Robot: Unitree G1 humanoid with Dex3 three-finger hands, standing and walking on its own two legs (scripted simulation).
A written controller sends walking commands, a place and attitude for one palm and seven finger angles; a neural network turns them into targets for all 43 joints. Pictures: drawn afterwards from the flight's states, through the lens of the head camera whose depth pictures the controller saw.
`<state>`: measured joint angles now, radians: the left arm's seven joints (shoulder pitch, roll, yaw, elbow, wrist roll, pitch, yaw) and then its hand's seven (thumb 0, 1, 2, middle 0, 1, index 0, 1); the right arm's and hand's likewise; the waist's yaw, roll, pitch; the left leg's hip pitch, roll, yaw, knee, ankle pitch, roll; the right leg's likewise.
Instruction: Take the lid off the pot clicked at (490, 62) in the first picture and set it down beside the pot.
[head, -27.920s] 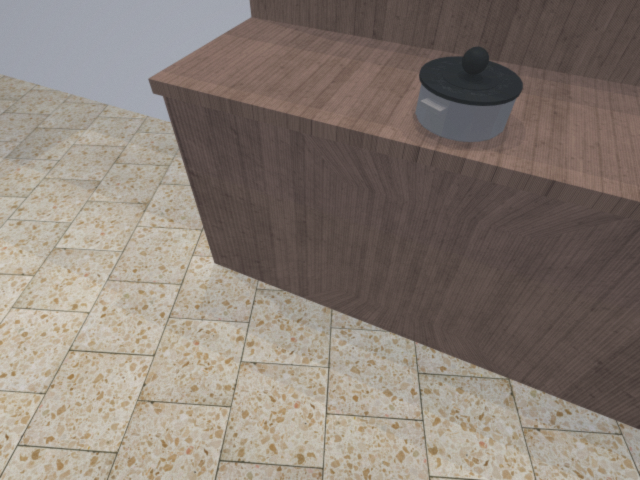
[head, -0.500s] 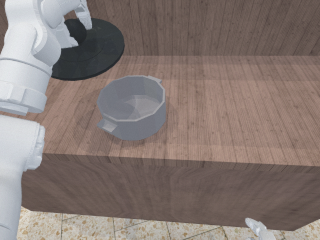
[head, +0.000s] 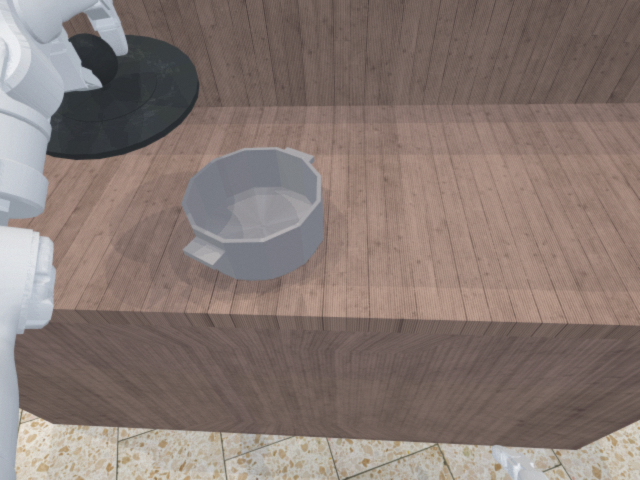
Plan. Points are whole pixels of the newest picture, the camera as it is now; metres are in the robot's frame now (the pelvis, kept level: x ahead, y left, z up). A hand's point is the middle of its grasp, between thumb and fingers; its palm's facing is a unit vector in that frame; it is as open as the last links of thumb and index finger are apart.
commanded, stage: move the lid sideways beside the pot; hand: left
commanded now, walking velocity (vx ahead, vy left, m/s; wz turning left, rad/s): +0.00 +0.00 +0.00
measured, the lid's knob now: (91, 60) +0.49 +0.24 +0.29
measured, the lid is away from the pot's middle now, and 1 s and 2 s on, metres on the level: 0.15 0.24 0.23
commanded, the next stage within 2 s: lower the lid onto the table in 0.80 s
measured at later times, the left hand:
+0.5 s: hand (16, 69) +0.45 +0.29 +0.30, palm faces -0.14 -0.04 -0.99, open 8.3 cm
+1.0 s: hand out of the picture +0.45 +0.32 +0.29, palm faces -0.17 -0.07 -0.98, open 8.3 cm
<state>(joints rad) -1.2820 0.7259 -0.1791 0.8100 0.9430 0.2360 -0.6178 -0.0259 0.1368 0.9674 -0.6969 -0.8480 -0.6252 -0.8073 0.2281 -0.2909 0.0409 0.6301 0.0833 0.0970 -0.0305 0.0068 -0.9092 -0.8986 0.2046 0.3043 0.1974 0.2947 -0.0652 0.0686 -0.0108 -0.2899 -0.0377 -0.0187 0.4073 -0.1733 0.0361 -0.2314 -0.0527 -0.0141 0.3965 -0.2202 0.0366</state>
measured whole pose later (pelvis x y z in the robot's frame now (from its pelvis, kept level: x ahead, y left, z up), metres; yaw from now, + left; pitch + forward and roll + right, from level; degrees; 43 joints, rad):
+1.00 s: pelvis +0.01 +0.00 +0.00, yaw +0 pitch +5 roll -1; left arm -1.26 0.91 -0.10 0.87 0.98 0.15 -0.64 -0.02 0.14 0.96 -0.69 -0.85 -0.62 -0.80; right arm 0.27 -0.31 0.03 0.65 0.10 0.16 -0.05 0.01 -0.91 -0.90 0.20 0.30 0.20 0.29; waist -0.07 0.06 0.01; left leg -0.32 -0.03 -0.03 0.42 -0.19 0.04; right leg -0.23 -0.04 -0.02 0.35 -0.20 0.03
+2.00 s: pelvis +0.01 +0.00 +0.00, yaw +0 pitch +5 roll -1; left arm -1.15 0.86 -0.07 1.00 0.96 0.08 -0.59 -0.02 0.15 0.96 -0.69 -0.85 -0.62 -0.80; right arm 0.28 -0.30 0.03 0.66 0.10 0.13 -0.06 0.00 -0.91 -0.90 0.21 0.30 0.20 0.29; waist -0.10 0.05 0.00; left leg -0.34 -0.01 -0.03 0.46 -0.21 0.03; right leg -0.24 -0.03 -0.02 0.37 -0.21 0.03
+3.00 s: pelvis +0.02 +0.01 -0.01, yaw -1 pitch +8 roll -2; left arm -1.07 0.83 -0.07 1.08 0.94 -0.02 -0.53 -0.02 0.16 0.96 -0.68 -0.85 -0.61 -0.80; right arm 0.29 -0.30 0.02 0.67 0.09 0.13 -0.07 0.00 -0.91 -0.90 0.21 0.30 0.20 0.29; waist -0.12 0.03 -0.02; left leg -0.40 -0.01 -0.02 0.52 -0.24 0.04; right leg -0.30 -0.03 -0.02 0.41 -0.24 0.04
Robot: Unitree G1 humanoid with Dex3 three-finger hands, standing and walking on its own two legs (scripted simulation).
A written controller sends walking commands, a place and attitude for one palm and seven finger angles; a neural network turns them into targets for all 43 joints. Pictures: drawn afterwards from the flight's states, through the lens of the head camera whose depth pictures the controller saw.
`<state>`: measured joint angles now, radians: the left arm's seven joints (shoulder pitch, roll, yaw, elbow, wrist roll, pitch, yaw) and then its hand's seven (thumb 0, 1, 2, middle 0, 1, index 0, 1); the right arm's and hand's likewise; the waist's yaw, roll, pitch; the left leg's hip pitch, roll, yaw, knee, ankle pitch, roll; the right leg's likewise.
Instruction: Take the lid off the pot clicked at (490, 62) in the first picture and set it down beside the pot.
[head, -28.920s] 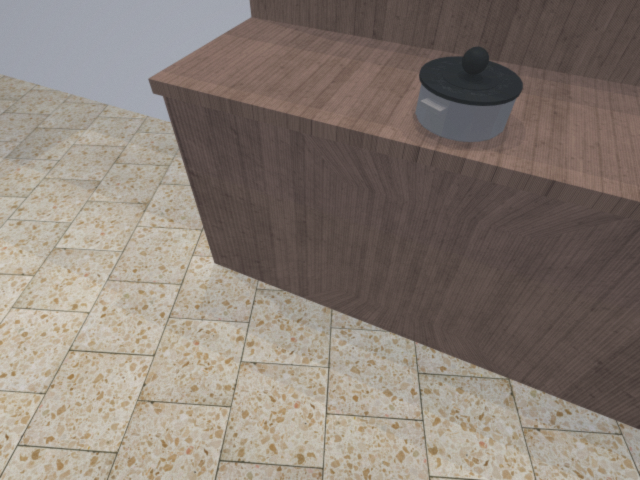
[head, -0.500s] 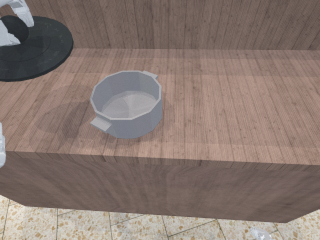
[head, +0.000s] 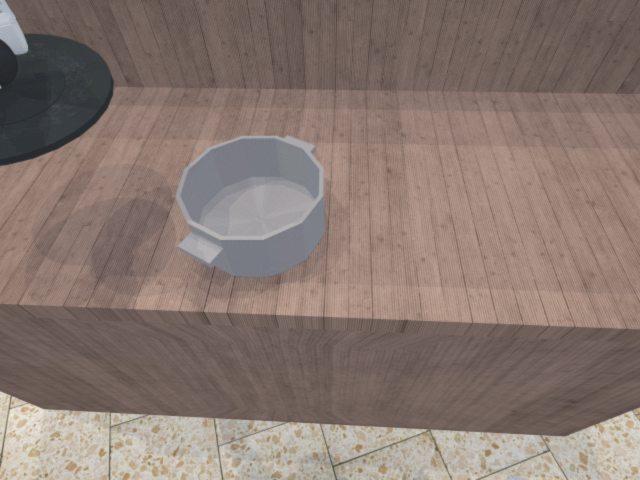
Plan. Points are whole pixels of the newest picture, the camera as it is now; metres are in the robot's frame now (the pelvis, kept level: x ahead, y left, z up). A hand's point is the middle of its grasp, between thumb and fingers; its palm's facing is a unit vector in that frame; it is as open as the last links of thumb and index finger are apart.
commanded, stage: lower the lid onto the table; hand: left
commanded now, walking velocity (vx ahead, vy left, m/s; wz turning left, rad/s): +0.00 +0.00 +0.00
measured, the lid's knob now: out of the picture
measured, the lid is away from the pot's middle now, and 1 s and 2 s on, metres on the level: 0.24 0.23 0.22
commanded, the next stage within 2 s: none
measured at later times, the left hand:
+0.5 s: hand (4, 95) +0.45 +0.31 +0.25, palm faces -0.26 -0.12 -0.96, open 8.3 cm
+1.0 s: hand (23, 125) +0.45 +0.31 +0.22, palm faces -0.31 -0.14 -0.94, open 8.3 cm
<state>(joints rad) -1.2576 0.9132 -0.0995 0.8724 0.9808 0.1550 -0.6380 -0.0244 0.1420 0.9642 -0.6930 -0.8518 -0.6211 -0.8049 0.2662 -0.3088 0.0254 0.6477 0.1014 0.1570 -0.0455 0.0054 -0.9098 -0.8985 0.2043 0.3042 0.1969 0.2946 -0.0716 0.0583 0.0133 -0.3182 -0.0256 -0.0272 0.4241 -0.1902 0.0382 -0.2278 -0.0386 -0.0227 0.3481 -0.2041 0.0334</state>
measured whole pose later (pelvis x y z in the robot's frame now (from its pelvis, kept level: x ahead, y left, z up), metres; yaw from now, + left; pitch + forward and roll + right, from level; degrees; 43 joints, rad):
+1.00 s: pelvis +0.00 +0.00 +0.00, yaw +0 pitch +5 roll -1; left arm -1.15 0.86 -0.07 1.00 0.96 0.08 -0.59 -0.02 0.15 0.96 -0.69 -0.85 -0.62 -0.80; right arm 0.28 -0.30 0.03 0.66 0.10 0.13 -0.06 0.00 -0.91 -0.90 0.21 0.30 0.20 0.29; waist -0.10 0.05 0.00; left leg -0.34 -0.01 -0.03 0.46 -0.21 0.03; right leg -0.24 -0.03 -0.02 0.37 -0.21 0.03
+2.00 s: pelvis +0.01 +0.00 -0.01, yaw -1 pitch +8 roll -2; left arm -1.07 0.83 -0.07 1.08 0.94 -0.02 -0.53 -0.02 0.16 0.96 -0.68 -0.85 -0.61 -0.80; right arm 0.29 -0.30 0.02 0.67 0.09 0.13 -0.07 0.00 -0.91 -0.90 0.21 0.30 0.20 0.29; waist -0.12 0.03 -0.02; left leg -0.40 -0.01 -0.02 0.52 -0.24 0.04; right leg -0.30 -0.03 -0.02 0.41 -0.24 0.04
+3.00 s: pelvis -0.01 +0.01 -0.02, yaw -1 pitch +10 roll -3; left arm -1.07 0.82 -0.10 1.19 0.95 -0.07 -0.47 0.00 0.14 0.92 -0.70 -0.88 -0.62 -0.84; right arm 0.34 -0.31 0.02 0.69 0.10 0.14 -0.08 0.00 -0.91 -0.90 0.21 0.30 0.20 0.29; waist -0.13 0.03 -0.05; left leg -0.53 -0.01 -0.01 0.64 -0.28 0.06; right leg -0.43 -0.02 0.00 0.52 -0.27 0.04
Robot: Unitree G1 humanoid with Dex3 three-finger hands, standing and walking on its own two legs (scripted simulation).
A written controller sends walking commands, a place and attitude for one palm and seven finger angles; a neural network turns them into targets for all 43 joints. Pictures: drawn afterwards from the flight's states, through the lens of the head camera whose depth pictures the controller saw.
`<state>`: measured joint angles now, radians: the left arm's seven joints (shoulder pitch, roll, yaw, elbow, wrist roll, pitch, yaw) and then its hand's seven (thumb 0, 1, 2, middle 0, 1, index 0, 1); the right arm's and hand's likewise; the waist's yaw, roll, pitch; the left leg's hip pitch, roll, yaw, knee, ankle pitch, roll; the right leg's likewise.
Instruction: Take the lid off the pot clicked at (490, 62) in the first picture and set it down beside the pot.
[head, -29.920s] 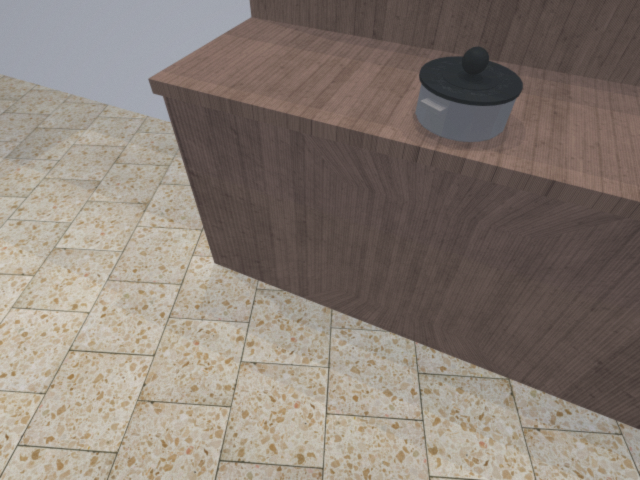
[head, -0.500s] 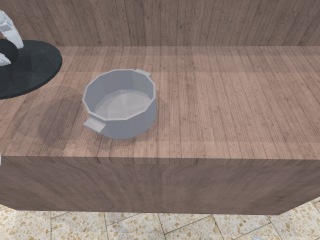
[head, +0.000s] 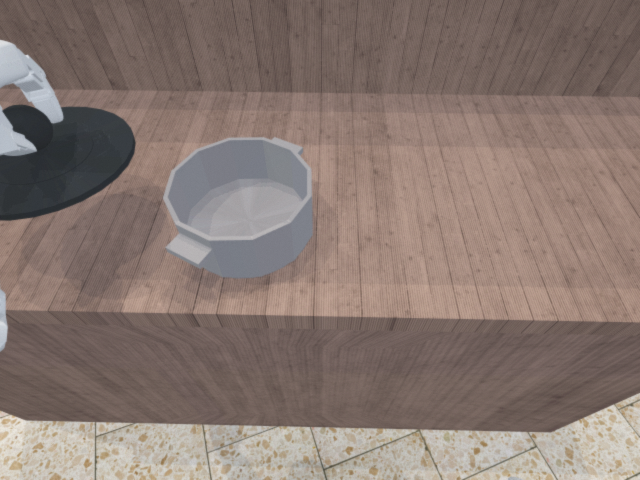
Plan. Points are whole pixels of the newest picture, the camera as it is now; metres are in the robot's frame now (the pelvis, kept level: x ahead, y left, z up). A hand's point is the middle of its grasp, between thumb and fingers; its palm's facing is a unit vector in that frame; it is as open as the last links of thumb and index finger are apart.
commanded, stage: lower the lid onto the table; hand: left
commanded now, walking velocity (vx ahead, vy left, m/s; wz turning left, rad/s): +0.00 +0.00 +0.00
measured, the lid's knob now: (25, 128) +0.48 +0.32 +0.20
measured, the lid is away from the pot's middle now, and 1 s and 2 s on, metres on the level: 0.23 0.22 0.23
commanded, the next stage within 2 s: none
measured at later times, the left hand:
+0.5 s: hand (45, 138) +0.47 +0.31 +0.18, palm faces -0.37 -0.15 -0.92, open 8.3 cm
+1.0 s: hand (55, 167) +0.46 +0.31 +0.15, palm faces -0.43 -0.15 -0.89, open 8.3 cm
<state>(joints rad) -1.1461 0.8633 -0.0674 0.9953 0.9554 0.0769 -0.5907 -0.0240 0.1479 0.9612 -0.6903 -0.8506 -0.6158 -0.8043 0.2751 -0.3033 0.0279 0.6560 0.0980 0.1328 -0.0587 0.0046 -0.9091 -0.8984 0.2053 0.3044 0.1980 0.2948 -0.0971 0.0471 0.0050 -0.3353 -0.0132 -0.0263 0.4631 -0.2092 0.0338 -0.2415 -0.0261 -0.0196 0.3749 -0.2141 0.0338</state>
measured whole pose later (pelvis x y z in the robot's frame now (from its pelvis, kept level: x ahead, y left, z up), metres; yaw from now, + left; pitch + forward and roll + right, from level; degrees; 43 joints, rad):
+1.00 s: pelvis +0.01 +0.01 +0.00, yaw +0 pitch +8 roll -2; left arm -1.07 0.83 -0.07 1.08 0.94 -0.02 -0.53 -0.02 0.16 0.96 -0.68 -0.85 -0.61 -0.80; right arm 0.29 -0.30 0.02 0.67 0.09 0.13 -0.07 0.00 -0.91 -0.90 0.21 0.30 0.20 0.29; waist -0.12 0.03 -0.02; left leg -0.40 -0.01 -0.02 0.52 -0.24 0.04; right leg -0.30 -0.03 -0.02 0.41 -0.24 0.04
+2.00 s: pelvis +0.00 +0.02 -0.01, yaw -1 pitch +10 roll -3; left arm -1.07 0.82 -0.10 1.19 0.95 -0.07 -0.47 0.00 0.14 0.92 -0.70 -0.88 -0.62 -0.84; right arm 0.34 -0.31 0.02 0.69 0.10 0.14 -0.08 0.00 -0.91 -0.90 0.21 0.30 0.20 0.29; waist -0.13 0.03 -0.05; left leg -0.53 -0.01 -0.01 0.64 -0.28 0.06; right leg -0.43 -0.02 0.00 0.52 -0.27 0.04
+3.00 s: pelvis +0.00 +0.03 -0.02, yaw -2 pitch +12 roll -3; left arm -0.91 0.81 -0.03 0.99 0.95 -0.15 -0.41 0.00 0.08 0.77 -0.46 -0.85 -0.46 -0.85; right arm 0.31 -0.27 0.02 0.64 0.09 0.22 -0.07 0.00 -0.91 -0.90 0.21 0.30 0.20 0.29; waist -0.11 0.03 -0.06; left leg -0.57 -0.02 0.00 0.67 -0.30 0.07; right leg -0.47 -0.02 0.01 0.54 -0.28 0.02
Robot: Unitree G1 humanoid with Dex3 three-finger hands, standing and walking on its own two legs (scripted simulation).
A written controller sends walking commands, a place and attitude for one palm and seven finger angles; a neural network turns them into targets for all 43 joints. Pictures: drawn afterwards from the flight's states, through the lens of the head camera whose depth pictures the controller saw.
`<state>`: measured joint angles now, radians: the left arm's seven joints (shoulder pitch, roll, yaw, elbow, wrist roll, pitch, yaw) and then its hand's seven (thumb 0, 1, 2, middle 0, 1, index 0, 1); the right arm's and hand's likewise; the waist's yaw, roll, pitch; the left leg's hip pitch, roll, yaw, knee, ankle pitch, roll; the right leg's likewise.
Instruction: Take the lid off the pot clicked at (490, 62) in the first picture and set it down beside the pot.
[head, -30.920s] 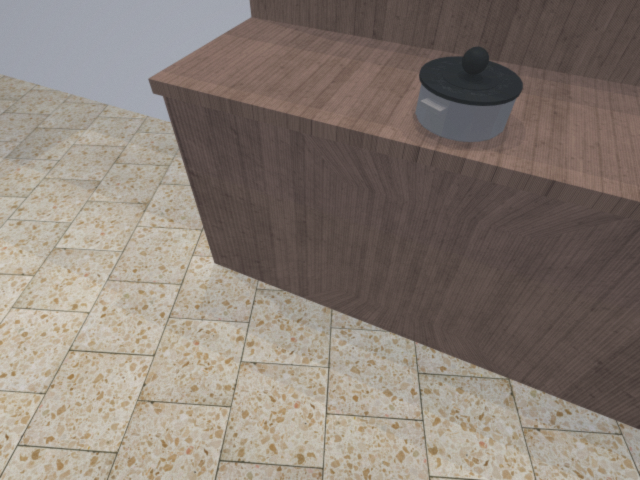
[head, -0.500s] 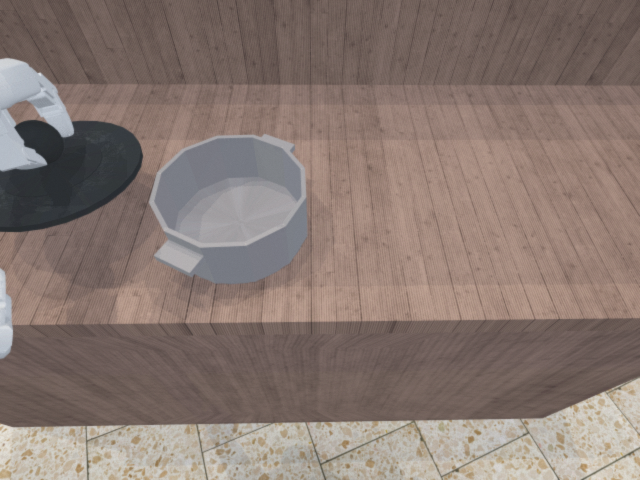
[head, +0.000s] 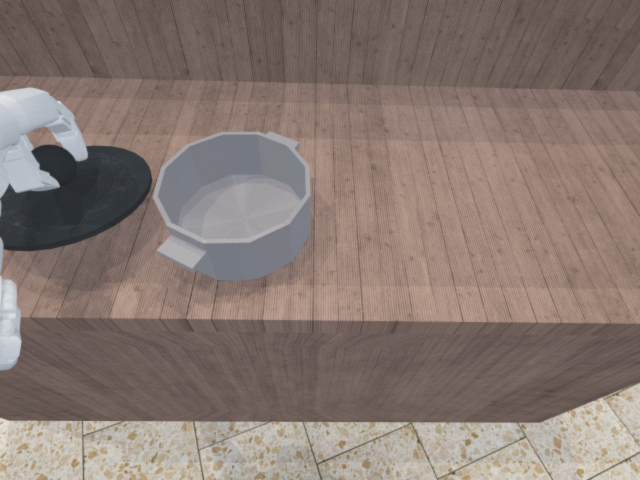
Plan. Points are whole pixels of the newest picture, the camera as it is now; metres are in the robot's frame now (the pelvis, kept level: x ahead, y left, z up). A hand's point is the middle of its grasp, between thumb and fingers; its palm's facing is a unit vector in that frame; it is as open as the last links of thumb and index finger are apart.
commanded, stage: lower the lid onto the table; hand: left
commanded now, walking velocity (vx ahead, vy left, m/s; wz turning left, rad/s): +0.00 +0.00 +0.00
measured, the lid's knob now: (52, 166) +0.48 +0.31 +0.12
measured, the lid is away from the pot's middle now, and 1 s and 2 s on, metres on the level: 0.22 0.23 0.23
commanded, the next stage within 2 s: open the fingers wide in 1.08 s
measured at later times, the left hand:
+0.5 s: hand (42, 180) +0.45 +0.31 +0.13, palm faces -0.45 -0.15 -0.88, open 8.3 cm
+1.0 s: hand (44, 200) +0.44 +0.32 +0.11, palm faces -0.49 -0.14 -0.86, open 8.3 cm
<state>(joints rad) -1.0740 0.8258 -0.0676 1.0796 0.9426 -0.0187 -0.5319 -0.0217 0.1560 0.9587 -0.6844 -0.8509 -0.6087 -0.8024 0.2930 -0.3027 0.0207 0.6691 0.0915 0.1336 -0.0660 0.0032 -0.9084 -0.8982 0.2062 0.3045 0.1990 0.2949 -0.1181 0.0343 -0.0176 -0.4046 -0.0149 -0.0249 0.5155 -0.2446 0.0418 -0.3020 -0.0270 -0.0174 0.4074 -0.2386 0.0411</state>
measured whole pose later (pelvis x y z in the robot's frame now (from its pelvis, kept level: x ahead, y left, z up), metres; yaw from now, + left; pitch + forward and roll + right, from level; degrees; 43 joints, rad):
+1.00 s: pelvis -0.01 +0.01 -0.01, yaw -1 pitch +10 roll -3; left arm -1.07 0.82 -0.10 1.19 0.95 -0.07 -0.47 0.00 0.14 0.92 -0.70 -0.88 -0.62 -0.84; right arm 0.34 -0.31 0.02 0.69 0.10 0.14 -0.08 0.00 -0.91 -0.90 0.21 0.30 0.20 0.29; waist -0.13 0.03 -0.05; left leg -0.53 -0.01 -0.01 0.64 -0.28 0.06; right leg -0.43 -0.02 0.00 0.52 -0.27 0.04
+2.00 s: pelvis -0.01 +0.02 -0.01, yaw -2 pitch +12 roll -3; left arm -0.91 0.81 -0.03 0.99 0.95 -0.15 -0.41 0.00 0.08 0.77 -0.46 -0.85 -0.46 -0.85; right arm 0.31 -0.27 0.02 0.64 0.09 0.22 -0.07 0.00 -0.91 -0.90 0.21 0.30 0.20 0.29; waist -0.11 0.03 -0.06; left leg -0.57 -0.02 0.00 0.67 -0.30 0.07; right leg -0.47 -0.02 0.01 0.54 -0.28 0.02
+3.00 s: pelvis -0.01 +0.03 -0.01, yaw -1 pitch +10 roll -3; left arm -0.99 0.85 -0.03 0.95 0.93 -0.11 -0.47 0.00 -0.05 0.74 -0.40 -0.79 -0.41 -0.79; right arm 0.31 -0.28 0.02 0.63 0.10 0.21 -0.07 0.00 -0.91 -0.90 0.21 0.30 0.20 0.29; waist -0.11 0.03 -0.06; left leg -0.51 -0.03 -0.01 0.61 -0.27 0.08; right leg -0.39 -0.03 0.00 0.47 -0.25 0.03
